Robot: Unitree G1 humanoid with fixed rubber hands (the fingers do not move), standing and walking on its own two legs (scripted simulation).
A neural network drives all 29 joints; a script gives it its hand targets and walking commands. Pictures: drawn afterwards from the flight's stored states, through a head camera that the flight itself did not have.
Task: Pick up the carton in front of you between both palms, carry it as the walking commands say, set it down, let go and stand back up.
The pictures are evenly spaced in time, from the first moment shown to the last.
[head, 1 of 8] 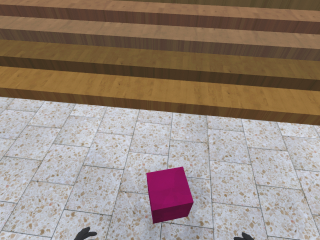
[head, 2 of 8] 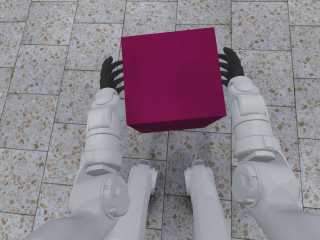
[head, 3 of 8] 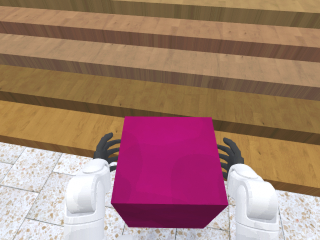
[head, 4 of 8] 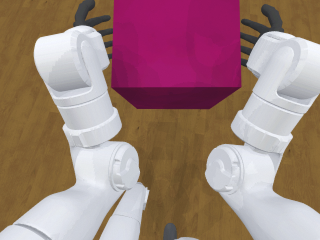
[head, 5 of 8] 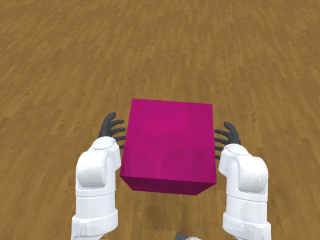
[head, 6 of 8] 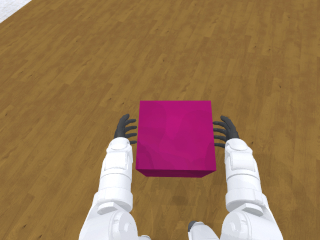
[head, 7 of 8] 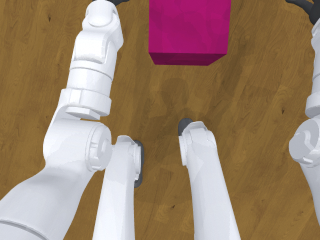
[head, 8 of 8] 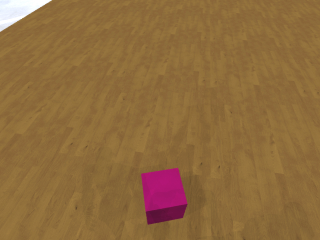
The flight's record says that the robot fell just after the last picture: no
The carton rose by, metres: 2.10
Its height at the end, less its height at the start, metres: +1.20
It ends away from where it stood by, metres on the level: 8.57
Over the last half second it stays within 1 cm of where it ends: yes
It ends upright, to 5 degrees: yes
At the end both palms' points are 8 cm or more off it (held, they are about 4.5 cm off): yes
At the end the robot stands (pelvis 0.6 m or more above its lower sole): yes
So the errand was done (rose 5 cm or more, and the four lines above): yes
